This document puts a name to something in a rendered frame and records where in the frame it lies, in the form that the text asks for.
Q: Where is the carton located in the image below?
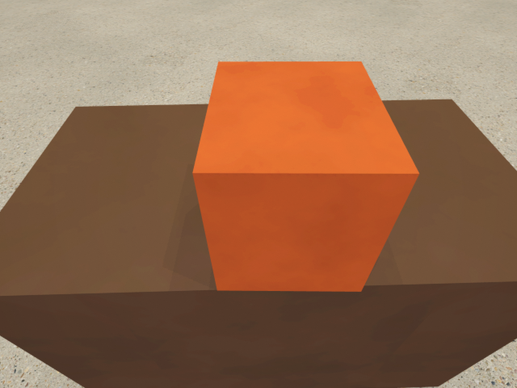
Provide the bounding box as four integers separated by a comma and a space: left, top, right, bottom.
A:
192, 61, 419, 292

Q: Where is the pedestal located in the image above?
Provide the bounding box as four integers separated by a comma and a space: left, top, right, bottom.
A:
0, 99, 517, 388

